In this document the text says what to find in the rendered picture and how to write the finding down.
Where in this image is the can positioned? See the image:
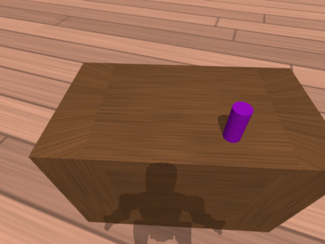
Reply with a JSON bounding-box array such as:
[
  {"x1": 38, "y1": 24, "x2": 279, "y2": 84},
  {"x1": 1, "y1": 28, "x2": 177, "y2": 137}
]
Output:
[{"x1": 223, "y1": 102, "x2": 253, "y2": 143}]

